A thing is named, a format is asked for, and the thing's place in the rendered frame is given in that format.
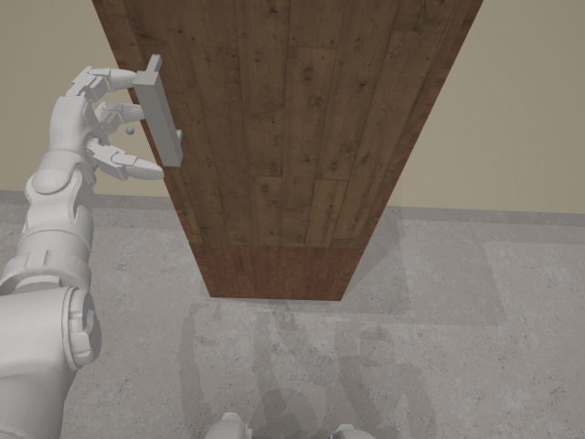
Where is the robot shin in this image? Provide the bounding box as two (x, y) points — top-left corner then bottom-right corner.
(334, 424), (354, 434)
(221, 412), (241, 421)

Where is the left robot shin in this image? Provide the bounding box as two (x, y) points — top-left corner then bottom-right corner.
(221, 412), (241, 421)

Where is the left robot forearm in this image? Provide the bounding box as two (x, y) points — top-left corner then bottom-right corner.
(0, 151), (97, 296)

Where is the right robot shin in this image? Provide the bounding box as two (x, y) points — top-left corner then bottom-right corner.
(334, 424), (354, 434)

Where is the left robot upper arm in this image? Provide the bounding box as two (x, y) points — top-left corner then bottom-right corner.
(0, 286), (101, 439)

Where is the cupboard door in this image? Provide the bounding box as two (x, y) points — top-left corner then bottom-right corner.
(102, 0), (473, 249)

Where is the robot left hand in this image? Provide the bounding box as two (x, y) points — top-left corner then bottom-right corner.
(48, 66), (165, 181)

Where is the handle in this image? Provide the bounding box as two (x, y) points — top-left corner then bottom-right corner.
(133, 54), (183, 166)

